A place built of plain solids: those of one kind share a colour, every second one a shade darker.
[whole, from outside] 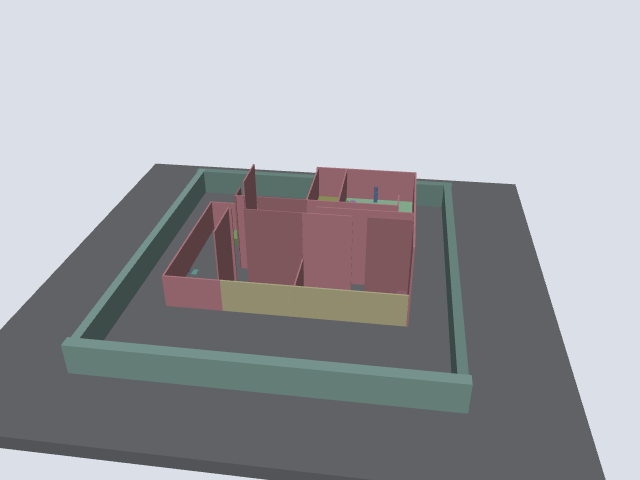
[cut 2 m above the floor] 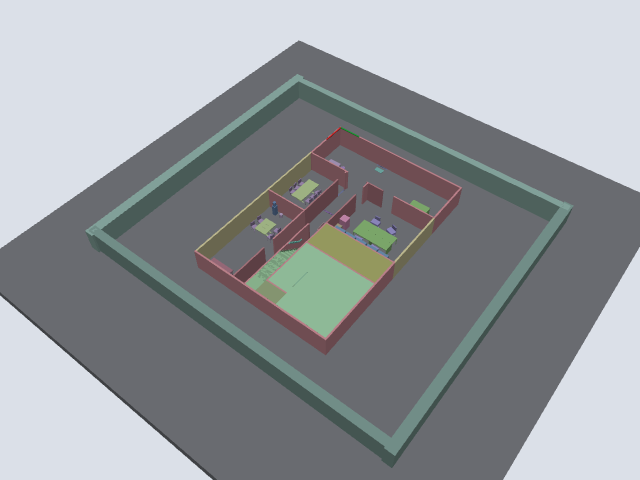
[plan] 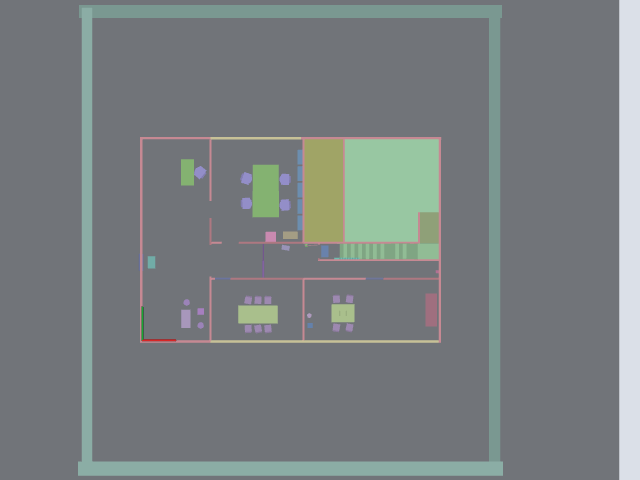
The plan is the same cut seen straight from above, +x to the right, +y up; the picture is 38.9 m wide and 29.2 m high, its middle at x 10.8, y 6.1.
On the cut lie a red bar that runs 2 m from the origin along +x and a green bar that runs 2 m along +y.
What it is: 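An office floor, with one long steep straight back stair to a room a storey up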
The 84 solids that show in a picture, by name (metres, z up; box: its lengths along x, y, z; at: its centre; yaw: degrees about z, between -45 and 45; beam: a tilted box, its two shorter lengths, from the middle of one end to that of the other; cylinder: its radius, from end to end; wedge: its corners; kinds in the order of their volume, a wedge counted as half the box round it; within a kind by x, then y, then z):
{
 "ring_hedge_1": {"box": [0.64, 28.25, 2.38], "at": [-3.38, 6.11, 1.14]},
 "ring_hedge_2": {"box": [25.85, 0.86, 2.39], "at": [9.01, -7.81, 1.14]},
 "ring_hedge_3": {"box": [25.74, 0.8, 2.38], "at": [9.01, 20.0, 1.14]},
 "ring_hedge_4": {"box": [0.69, 28.36, 2.39], "at": [21.43, 6.11, 1.14]},
 "split_lounge_level_1": {"box": [4.46, 1.79, 4.05], "at": [14.54, 6.89, 1.98]},
 "split_lounge_level_2": {"box": [5.72, 4.44, 4.05], "at": [15.16, 10.01, 1.98]},
 "wall_1": {"box": [0.15, 12.52, 2.76], "at": [-0.07, 6.11, 1.33]},
 "wall_2": {"box": [4.44, 0.15, 2.76], "at": [2.07, -0.07, 1.33]},
 "wall_3": {"box": [4.44, 0.15, 2.76], "at": [2.07, 12.29, 1.33]},
 "wall_4": {"box": [0.12, 3.87, 6.76], "at": [4.14, 1.94, 3.33]},
 "wall_5": {"box": [0.12, 1.66, 6.76], "at": [4.14, 6.62, 3.33]},
 "wall_6": {"box": [0.12, 3.75, 6.76], "at": [4.14, 10.34, 3.33]},
 "wall_7": {"box": [0.27, 0.12, 6.76], "at": [4.27, 3.74, 3.33]},
 "wall_8": {"box": [0.68, 0.12, 6.76], "at": [4.48, 5.94, 3.33]},
 "wall_9": {"box": [4.44, 0.12, 6.76], "at": [7.58, 3.74, 3.33]},
 "wall_10": {"box": [3.94, 0.12, 6.76], "at": [7.83, 5.94, 3.33]},
 "wall_11": {"box": [0.12, 3.74, 2.76], "at": [9.8, 1.87, 1.33]},
 "wall_12": {"box": [0.12, 6.28, 6.76], "at": [9.8, 9.08, 3.33]},
 "wall_13": {"box": [3.79, 0.12, 6.76], "at": [11.69, 3.74, 3.33]},
 "wall_14": {"box": [0.12, 6.28, 6.76], "at": [12.25, 9.08, 3.33]},
 "wall_15": {"box": [6.96, 0.12, 6.76], "at": [13.28, 5.94, 3.33]},
 "wall_16": {"box": [8.52, 0.15, 6.76], "at": [13.91, 12.29, 3.33]},
 "wall_17": {"box": [7.35, 0.12, 6.76], "at": [14.35, 4.87, 3.33]},
 "wall_18": {"box": [3.36, 0.12, 6.76], "at": [16.34, 3.74, 3.33]},
 "wall_19": {"box": [0.12, 1.91, 6.76], "at": [16.82, 6.83, 3.33]},
 "wall_20": {"box": [0.15, 12.52, 6.76], "at": [18.09, 6.11, 3.33]},
 "closed_between_1": {"box": [2.35, 6.24, 4.05], "at": [11.03, 9.11, 1.98]},
 "split_steps_1": {"box": [0.68, 0.95, 0.23], "at": [12.33, 5.41, 0.07]},
 "split_steps_2": {"box": [0.68, 0.95, 0.41], "at": [12.56, 5.41, 0.16]},
 "split_steps_3": {"box": [0.68, 0.95, 0.6], "at": [12.79, 5.41, 0.25]},
 "split_steps_4": {"box": [0.68, 0.95, 0.78], "at": [13.01, 5.41, 0.34]},
 "split_steps_5": {"box": [0.68, 0.95, 0.96], "at": [13.24, 5.41, 0.43]},
 "split_steps_6": {"box": [0.68, 0.95, 1.14], "at": [13.46, 5.41, 0.52]},
 "split_steps_7": {"box": [0.68, 0.95, 1.32], "at": [13.69, 5.41, 0.61]},
 "split_steps_8": {"box": [0.68, 0.95, 1.51], "at": [13.91, 5.41, 0.7]},
 "split_steps_9": {"box": [0.68, 0.95, 1.69], "at": [14.14, 5.41, 0.79]},
 "split_steps_10": {"box": [0.68, 0.95, 1.87], "at": [14.37, 5.41, 0.89]},
 "split_steps_11": {"box": [0.68, 0.95, 2.05], "at": [14.59, 5.41, 0.98]},
 "split_steps_12": {"box": [0.68, 0.95, 2.23], "at": [14.82, 5.41, 1.07]},
 "split_steps_13": {"box": [0.68, 0.95, 2.42], "at": [15.04, 5.41, 1.16]},
 "split_steps_14": {"box": [0.68, 0.95, 2.96], "at": [15.72, 5.41, 1.43]},
 "split_steps_15": {"box": [0.68, 0.95, 3.14], "at": [15.95, 5.41, 1.52]},
 "split_steps_16": {"box": [0.68, 0.95, 3.33], "at": [16.18, 5.41, 1.61]},
 "split_steps_17": {"box": [0.68, 0.95, 3.51], "at": [16.4, 5.41, 1.7]},
 "split_steps_18": {"box": [1.28, 0.95, 4.05], "at": [17.38, 5.41, 1.98]},
 "split_upper_level_1": {"box": [1.15, 1.91, 4.05], "at": [17.45, 6.83, 1.98]},
 "glazing_1": {"box": [5.66, 0.15, 2.76], "at": [6.97, -0.07, 1.33]},
 "glazing_2": {"box": [5.66, 0.15, 2.76], "at": [6.97, 12.29, 1.33]},
 "glazing_3": {"box": [8.22, 0.15, 2.76], "at": [13.91, -0.07, 1.33]},
 "shelf_1": {"box": [0.3, 0.9, 1.95], "at": [9.58, 7.14, 0.93]},
 "shelf_2": {"box": [0.3, 0.9, 1.95], "at": [9.58, 8.14, 0.93]},
 "shelf_3": {"box": [0.3, 0.9, 1.95], "at": [9.58, 9.14, 0.93]},
 "shelf_4": {"box": [0.3, 0.9, 1.95], "at": [9.58, 10.14, 0.93]},
 "shelf_5": {"box": [0.3, 0.9, 1.95], "at": [9.58, 11.14, 0.93]},
 "desk_1": {"box": [0.8, 1.6, 0.07], "at": [2.74, 10.22, 0.69]},
 "desk_2": {"box": [0.8, 1.6, 0.07], "at": [7.1, 8.28, 0.69]},
 "desk_3": {"box": [0.8, 1.6, 0.07], "at": [7.1, 9.88, 0.69]},
 "desk_4": {"box": [0.8, 1.6, 0.07], "at": [7.9, 8.28, 0.69]},
 "desk_5": {"box": [0.8, 1.6, 0.07], "at": [7.9, 9.88, 0.69]},
 "filing_cabinet_1": {"box": [0.9, 0.47, 1.07], "at": [9.0, 6.39, 0.48]},
 "task_chair_1": {"box": [0.48, 0.68, 0.26], "at": [3.51, 10.21, 0.58], "yaw": -39.4},
 "task_chair_2": {"box": [0.48, 0.68, 0.26], "at": [6.32, 8.33, 0.58], "yaw": 1.9},
 "task_chair_3": {"box": [0.48, 0.68, 0.26], "at": [6.32, 9.84, 0.58], "yaw": -18.3},
 "task_chair_4": {"box": [0.48, 0.68, 0.26], "at": [8.68, 8.23, 0.58], "yaw": 4.4},
 "task_chair_5": {"box": [0.48, 0.68, 0.26], "at": [8.68, 9.79, 0.58], "yaw": -2.1},
 "printer_1": {"box": [0.64, 0.6, 1.09], "at": [7.8, 6.3, 0.49]},
 "meeting_table_1": {"box": [2.4, 1.1, 0.07], "at": [7.03, 1.57, 0.7]},
 "meeting_table_2": {"box": [1.4, 1.1, 0.07], "at": [12.2, 1.64, 0.7]},
 "water_cooler_1": {"box": [0.33, 0.31, 1.03], "at": [10.2, 0.9, 0.47]},
 "bar_table_1": {"box": [0.7, 2.0, 0.06], "at": [17.57, 1.84, 1.05]},
 "ottoman_1": {"box": [0.4, 0.4, 0.47], "at": [3.54, 1.75, 0.18]},
 "side_chair_1": {"box": [0.42, 0.42, 0.04], "at": [6.43, 0.72, 0.43], "yaw": 3.1},
 "side_chair_2": {"box": [0.42, 0.42, 0.04], "at": [6.43, 2.42, 0.43], "yaw": -10.7},
 "side_chair_3": {"box": [0.42, 0.42, 0.04], "at": [7.03, 0.72, 0.43], "yaw": 10.6},
 "side_chair_4": {"box": [0.42, 0.42, 0.04], "at": [7.03, 2.42, 0.43], "yaw": -2.9},
 "side_chair_5": {"box": [0.42, 0.42, 0.04], "at": [7.63, 0.72, 0.43], "yaw": 6.7},
 "side_chair_6": {"box": [0.42, 0.42, 0.04], "at": [7.63, 2.42, 0.43], "yaw": -0.5},
 "side_chair_7": {"box": [0.42, 0.42, 0.04], "at": [11.8, 0.79, 0.43], "yaw": -8.1},
 "side_chair_8": {"box": [0.42, 0.42, 0.04], "at": [11.8, 2.49, 0.43], "yaw": 3.2},
 "side_chair_9": {"box": [0.42, 0.42, 0.04], "at": [12.6, 0.79, 0.43], "yaw": -10.7},
 "side_chair_10": {"box": [0.42, 0.42, 0.04], "at": [12.6, 2.49, 0.43], "yaw": -8.1},
 "coffee_table_1": {"box": [0.58, 1.12, 0.07], "at": [2.64, 1.3, 0.36]},
 "doormat_hold_1": {"box": [0.45, 0.75, 0.06], "at": [0.55, 4.74, -0.02]},
 "doormat_foot_hold_1": {"box": [0.45, 0.72, 0.06], "at": [11.09, 5.41, -0.02]}
}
